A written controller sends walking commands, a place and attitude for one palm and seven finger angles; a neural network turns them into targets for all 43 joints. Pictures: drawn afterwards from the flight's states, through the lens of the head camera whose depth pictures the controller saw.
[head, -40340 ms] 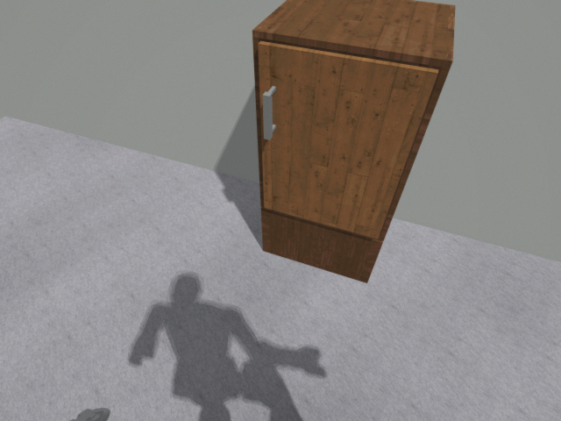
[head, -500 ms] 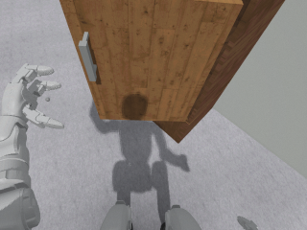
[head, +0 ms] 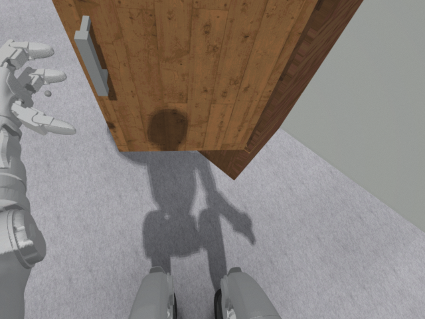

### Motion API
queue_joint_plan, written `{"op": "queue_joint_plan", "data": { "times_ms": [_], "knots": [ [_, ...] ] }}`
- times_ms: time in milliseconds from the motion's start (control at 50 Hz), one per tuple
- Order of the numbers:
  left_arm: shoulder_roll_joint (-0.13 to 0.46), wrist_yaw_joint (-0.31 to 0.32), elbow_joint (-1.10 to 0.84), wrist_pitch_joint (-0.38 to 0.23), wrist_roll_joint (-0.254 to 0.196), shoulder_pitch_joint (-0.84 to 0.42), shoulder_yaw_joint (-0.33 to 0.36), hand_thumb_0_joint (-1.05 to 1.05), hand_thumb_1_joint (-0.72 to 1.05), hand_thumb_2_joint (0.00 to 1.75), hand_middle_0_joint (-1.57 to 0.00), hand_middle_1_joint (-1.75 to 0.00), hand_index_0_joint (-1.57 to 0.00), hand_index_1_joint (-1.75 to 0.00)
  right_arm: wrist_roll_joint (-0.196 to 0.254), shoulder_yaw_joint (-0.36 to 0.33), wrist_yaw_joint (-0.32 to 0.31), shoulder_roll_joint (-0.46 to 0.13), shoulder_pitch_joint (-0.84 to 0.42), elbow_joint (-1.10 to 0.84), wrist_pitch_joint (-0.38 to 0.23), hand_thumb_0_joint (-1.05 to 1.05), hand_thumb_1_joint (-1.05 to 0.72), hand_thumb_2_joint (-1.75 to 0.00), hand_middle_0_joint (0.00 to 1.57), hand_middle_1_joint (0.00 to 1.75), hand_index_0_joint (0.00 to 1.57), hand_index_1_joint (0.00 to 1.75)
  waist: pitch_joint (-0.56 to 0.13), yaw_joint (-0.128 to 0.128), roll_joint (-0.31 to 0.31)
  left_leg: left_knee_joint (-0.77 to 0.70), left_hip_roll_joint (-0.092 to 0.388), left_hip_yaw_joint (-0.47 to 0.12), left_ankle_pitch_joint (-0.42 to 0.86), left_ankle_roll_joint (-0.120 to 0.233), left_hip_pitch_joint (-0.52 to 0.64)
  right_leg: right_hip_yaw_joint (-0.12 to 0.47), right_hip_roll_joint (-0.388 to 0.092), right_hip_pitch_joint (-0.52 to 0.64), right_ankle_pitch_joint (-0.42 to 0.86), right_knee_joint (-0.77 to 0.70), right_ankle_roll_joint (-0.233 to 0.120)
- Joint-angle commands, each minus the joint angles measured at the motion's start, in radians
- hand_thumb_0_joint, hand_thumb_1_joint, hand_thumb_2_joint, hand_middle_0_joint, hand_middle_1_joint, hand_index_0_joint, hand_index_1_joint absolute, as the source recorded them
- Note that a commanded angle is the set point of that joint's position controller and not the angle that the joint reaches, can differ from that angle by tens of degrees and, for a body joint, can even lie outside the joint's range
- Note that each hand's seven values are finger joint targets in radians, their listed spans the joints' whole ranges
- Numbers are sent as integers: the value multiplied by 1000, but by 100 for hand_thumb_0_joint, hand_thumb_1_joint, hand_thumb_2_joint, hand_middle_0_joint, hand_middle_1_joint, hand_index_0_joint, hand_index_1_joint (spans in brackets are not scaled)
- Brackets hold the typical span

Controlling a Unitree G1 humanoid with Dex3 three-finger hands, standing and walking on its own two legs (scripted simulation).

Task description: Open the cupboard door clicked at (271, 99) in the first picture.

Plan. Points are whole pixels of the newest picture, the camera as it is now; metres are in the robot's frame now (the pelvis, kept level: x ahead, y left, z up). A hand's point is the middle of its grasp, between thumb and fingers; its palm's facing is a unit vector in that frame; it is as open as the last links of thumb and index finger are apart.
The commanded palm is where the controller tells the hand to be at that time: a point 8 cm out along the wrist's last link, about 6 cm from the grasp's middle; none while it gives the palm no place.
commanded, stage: move the hooked fingers beside the handle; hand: left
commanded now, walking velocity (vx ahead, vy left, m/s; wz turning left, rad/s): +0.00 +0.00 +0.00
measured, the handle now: (95, 59) +0.57 +0.20 +0.07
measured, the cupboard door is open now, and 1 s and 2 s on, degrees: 44 44 44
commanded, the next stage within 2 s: slide the fingers in behind the handle in 0.90 s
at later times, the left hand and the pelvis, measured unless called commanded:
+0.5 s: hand (43, 84) +0.51 +0.27 +0.07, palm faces +0.02 -1.00 -0.02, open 14.0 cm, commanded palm +0.50 +0.30 +0.06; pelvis +0.01 +0.00 +0.00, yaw -1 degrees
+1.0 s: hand (52, 84) +0.52 +0.26 +0.06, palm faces +0.02 -1.00 -0.02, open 14.0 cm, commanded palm +0.50 +0.29 +0.06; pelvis +0.01 +0.01 +0.00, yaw -1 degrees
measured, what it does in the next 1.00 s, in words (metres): stands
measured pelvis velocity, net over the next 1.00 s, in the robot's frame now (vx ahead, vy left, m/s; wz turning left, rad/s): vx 0.01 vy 0.01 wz -0.01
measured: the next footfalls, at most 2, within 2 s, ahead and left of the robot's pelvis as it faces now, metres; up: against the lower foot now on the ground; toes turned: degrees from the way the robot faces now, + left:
none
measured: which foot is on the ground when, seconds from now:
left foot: down 0.00-1.00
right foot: down 0.00-1.00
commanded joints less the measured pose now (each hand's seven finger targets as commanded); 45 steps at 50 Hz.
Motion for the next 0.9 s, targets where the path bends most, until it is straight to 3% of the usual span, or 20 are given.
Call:
{"op": "queue_joint_plan", "data": {
  "times_ms": [0, 60, 80, 180, 220, 260, 300, 340, 360, 400, 440, 480, 520, 560, 620, 700, 740, 780, 820, 880],
  "knots": [
    [325, 32, -164, -46, 10, -478, 46, 0, -50, 30, -30, -120, -30, -120, -11, -68, -15, -208, 159, -50, -11, 0, -90, -90, 20, 30, 20, 30, -449, -27, 169, -129, 16, -101, 315, -19, 461, 14, 9, 28, 179, -118, -27],
    [338, 40, -184, -59, 24, -505, 51, 0, -50, 30, -30, -120, -30, -120, -19, -68, -10, -210, 181, -46, -6, 0, -90, -90, 20, 30, 20, 30, -523, -28, 226, -116, 23, -114, 403, -29, 541, 7, 12, 5, 214, -102, -32],
    [343, 42, -176, -56, 25, -520, 53, 0, -50, 30, -30, -120, -30, -120, -21, -68, -9, -211, 182, -45, -2, 0, -90, -90, 20, 30, 20, 30, -517, -35, 218, -109, 25, -115, 406, -29, 531, 6, 11, -1, 217, -102, -30],
    [395, 21, -143, -14, 26, -380, 103, 0, -50, 30, -30, -120, -30, -120, -19, -65, 1, -211, 196, -75, 17, 0, -90, -90, 20, 30, 20, 30, -536, 0, 172, -103, 20, -83, 453, -17, 463, 16, 17, 111, 300, -104, -24],
    [409, 15, -159, -8, 28, -384, 108, 0, -50, 30, -30, -120, -30, -120, -15, -64, 3, -205, 193, -82, 23, 0, -90, -90, 20, 30, 20, 30, -515, -5, 155, -101, 19, -71, 424, -11, 423, 20, 19, 135, 305, -107, -20],
    [420, 12, -205, -26, 19, -400, 121, 0, -50, 30, -30, -120, -30, -120, -15, -66, 2, -206, 192, -84, 22, 0, -90, -90, 20, 30, 20, 30, -543, 2, 192, -103, 21, -74, 446, -15, 462, 21, 21, 125, 309, -103, -23],
    [423, 13, -231, -41, 8, -433, 131, 0, -50, 30, -30, -120, -30, -120, -16, -70, 2, -206, 189, -74, 19, 0, -90, -90, 20, 30, 20, 30, -536, -10, 191, -98, 24, -79, 432, -14, 465, 21, 21, 114, 297, -109, -21],
    [420, 7, -247, -55, 3, -438, 130, 0, -50, 30, -30, -120, -30, -120, -16, -73, 1, -207, 197, -68, 17, 0, -90, -90, 20, 30, 20, 30, -544, -12, 195, -101, 25, -86, 452, -17, 498, 17, 25, 104, 297, -106, -26],
    [377, 0, -245, -55, 5, -436, 95, 0, -50, 30, -30, -120, -30, -120, -14, -72, 3, -203, 195, -60, 19, 0, -90, -90, 20, 30, 20, 30, -548, -17, 229, -105, 26, -87, 466, -21, 531, 15, 25, 82, 296, -111, -25],
    [359, -8, -220, -46, 1, -409, 86, 0, -50, 30, -30, -120, -30, -120, -14, -75, 3, -207, 197, -49, 23, 0, -90, -90, 20, 30, 20, 30, -523, -17, 217, -112, 29, -97, 455, -24, 544, 8, 24, 58, 274, -120, -27],
    [293, -17, -217, -37, -10, -404, 42, 0, -50, 30, -30, -120, -30, -120, -13, -76, 3, -200, 198, -50, 24, 0, -90, -90, 20, 30, 20, 30, -510, -21, 230, -115, 29, -104, 482, -26, 573, 0, 25, 28, 273, -120, -31],
    [284, -17, -179, -20, -9, -404, 31, 0, -50, 30, -30, -120, -30, -120, -11, -76, 0, -205, 194, -45, 28, 0, -90, -90, 20, 30, 20, 30, -471, -33, 180, -118, 28, -102, 434, -22, 538, 1, 23, 24, 254, -131, -26],
    [301, -5, -190, -19, -6, -430, 38, 0, -50, 30, -30, -120, -30, -120, -13, -74, -1, -206, 189, -48, 27, 0, -90, -90, 20, 30, 20, 30, -455, -29, 203, -126, 26, -105, 415, -23, 525, 0, 20, 22, 240, -129, -30],
    [312, 7, -235, -38, 2, -449, 45, 0, -50, 30, -30, -120, -30, -120, -17, -74, -1, -206, 189, -50, 28, 0, -90, -90, 20, 30, 20, 30, -507, -21, 250, -121, 30, -116, 479, -35, 596, -4, 20, -5, 251, -116, -34],
    [304, 25, -208, -49, 5, -456, 43, 0, -50, 30, -30, -120, -30, -120, -19, -73, 2, -204, 180, -48, 27, 0, -90, -90, 20, 30, 20, 30, -477, -28, 226, -121, 30, -120, 442, -36, 573, -5, 20, -9, 231, -117, -34],
    [289, 34, -219, -53, 13, -469, 27, 0, -50, 30, -30, -120, -30, -120, -20, -72, 5, -204, 176, -53, 31, 0, -90, -90, 20, 30, 20, 30, -499, -29, 248, -123, 32, -127, 473, -42, 606, -9, 19, -19, 235, -111, -34],
    [311, 38, -223, -55, 11, -451, 51, 0, -50, 30, -30, -120, -30, -120, -21, -73, 4, -205, 180, -58, 32, 0, -90, -90, 20, 30, 20, 30, -514, -19, 241, -124, 32, -132, 497, -45, 615, -13, 21, -5, 243, -106, -38],
    [280, 37, -207, -46, 12, -445, 29, 0, -50, 30, -30, -120, -30, -120, -20, -71, 7, -201, 175, -63, 37, 0, -90, -90, 20, 30, 20, 30, -509, -24, 229, -121, 31, -125, 478, -41, 598, -9, 21, -2, 242, -112, -31],
    [303, 42, -184, -38, 16, -442, 43, 0, -50, 30, -30, -120, -30, -120, -18, -68, 5, -205, 175, -63, 38, 0, -90, -90, 20, 30, 20, 30, -482, -28, 191, -124, 28, -119, 437, -34, 547, -8, 22, 20, 237, -113, -31],
    [315, 42, -205, -48, 17, -459, 47, 0, -50, 30, -30, -120, -30, -120, -20, -67, 4, -203, 176, -66, 36, 0, -90, -90, 20, 30, 20, 30, -511, -25, 208, -116, 27, -114, 452, -32, 554, -1, 22, 31, 252, -111, -30]
  ]
}}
